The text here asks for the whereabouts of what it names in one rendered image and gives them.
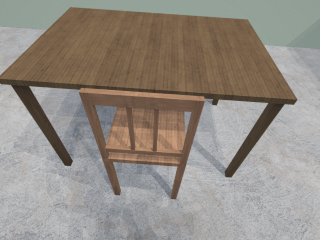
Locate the chair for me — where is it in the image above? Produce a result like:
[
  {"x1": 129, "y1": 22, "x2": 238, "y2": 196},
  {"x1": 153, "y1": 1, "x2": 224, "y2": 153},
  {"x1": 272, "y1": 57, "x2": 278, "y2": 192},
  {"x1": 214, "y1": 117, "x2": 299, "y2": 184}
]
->
[{"x1": 79, "y1": 88, "x2": 205, "y2": 200}]

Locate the table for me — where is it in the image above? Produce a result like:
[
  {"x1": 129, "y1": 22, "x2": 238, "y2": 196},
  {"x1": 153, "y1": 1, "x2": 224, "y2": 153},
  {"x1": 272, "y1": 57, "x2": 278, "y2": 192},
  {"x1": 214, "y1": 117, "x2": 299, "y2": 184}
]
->
[{"x1": 0, "y1": 7, "x2": 298, "y2": 178}]

